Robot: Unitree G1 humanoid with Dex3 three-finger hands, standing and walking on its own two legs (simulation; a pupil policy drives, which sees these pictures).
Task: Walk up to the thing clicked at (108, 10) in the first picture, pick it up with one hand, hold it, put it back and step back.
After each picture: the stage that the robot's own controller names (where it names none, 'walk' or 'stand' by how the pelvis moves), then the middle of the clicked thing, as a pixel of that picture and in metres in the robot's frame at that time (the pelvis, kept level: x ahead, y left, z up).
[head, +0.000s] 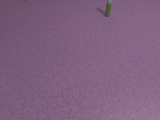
stand; (108, 8) +2.00 -0.39 -0.65
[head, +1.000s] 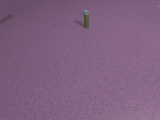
walk; (86, 19) +1.89 +0.04 -0.63
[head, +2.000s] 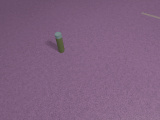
walk; (59, 42) +1.27 +0.29 -0.65
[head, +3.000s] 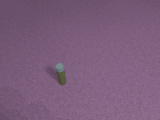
walk; (61, 74) +0.83 +0.24 -0.65
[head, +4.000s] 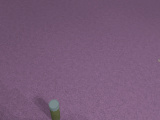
walk; (54, 111) +0.51 +0.16 -0.63
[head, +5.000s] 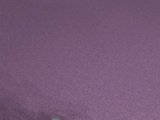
stand; out of the picture +0.37 +0.18 -0.64
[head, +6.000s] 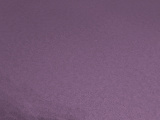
stand; out of the picture +0.36 +0.18 -0.65
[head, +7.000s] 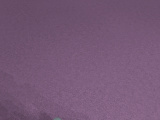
stand; out of the picture +0.40 +0.18 -0.66
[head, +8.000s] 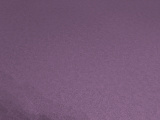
stand; out of the picture +0.38 +0.18 -0.66
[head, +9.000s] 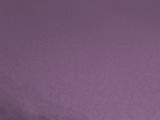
stand; out of the picture +0.38 +0.18 -0.66
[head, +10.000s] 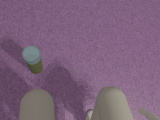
go down; (34, 61) +0.46 +0.18 -0.34
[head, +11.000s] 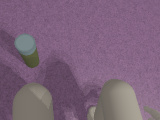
approach; (29, 53) +0.47 +0.19 -0.27
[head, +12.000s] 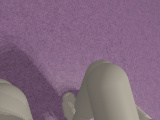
close in; out of the picture +0.46 +0.24 -0.17
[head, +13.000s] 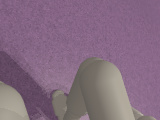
close; out of the picture +0.46 +0.26 -0.16
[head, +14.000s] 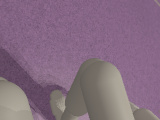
lift; out of the picture +0.43 +0.25 -0.17
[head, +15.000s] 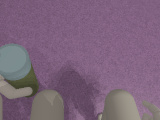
lift; (22, 76) +0.33 +0.20 -0.02
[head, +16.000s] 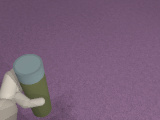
hold; (36, 90) +0.30 +0.15 +0.05
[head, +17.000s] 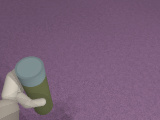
hold; (38, 90) +0.31 +0.15 +0.03
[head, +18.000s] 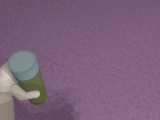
crouch; (32, 82) +0.34 +0.16 +0.00
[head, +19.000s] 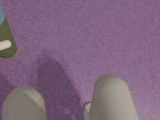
lower; out of the picture +0.48 +0.20 -0.05
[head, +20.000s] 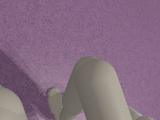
lower; out of the picture +0.46 +0.26 -0.17
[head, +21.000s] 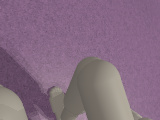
lower; out of the picture +0.45 +0.27 -0.17
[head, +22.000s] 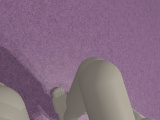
lower; out of the picture +0.44 +0.26 -0.17
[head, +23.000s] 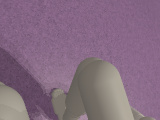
lower; out of the picture +0.43 +0.26 -0.17
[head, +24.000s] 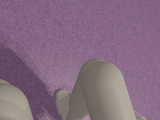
draw back; out of the picture +0.44 +0.23 -0.16
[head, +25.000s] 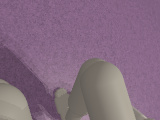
stand; out of the picture +0.43 +0.24 -0.17
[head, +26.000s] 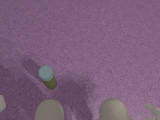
walk; (48, 78) +0.44 +0.17 -0.41
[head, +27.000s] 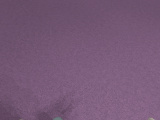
stand; out of the picture +0.39 +0.15 -0.60
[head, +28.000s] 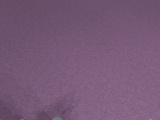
stand; out of the picture +0.39 +0.15 -0.60
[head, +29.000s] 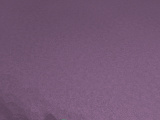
stand; out of the picture +0.40 +0.14 -0.65
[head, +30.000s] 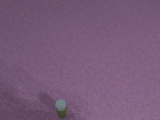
walk; (61, 109) +0.42 +0.11 -0.63
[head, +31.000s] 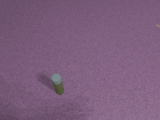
walk; (58, 84) +0.59 +0.19 -0.62
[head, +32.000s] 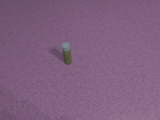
walk; (67, 54) +0.92 +0.15 -0.62
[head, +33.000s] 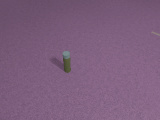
stand; (66, 62) +1.03 +0.15 -0.65
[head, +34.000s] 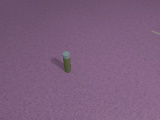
stand; (67, 62) +1.04 +0.16 -0.66
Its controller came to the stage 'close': yes
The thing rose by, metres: 0.68
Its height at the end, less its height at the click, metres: +0.00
